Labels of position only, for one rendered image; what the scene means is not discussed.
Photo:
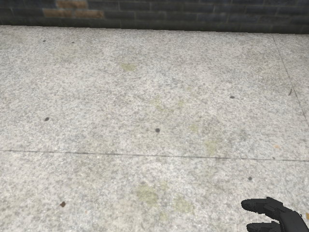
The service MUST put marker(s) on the right robot hand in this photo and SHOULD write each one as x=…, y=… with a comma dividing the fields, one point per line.
x=289, y=220

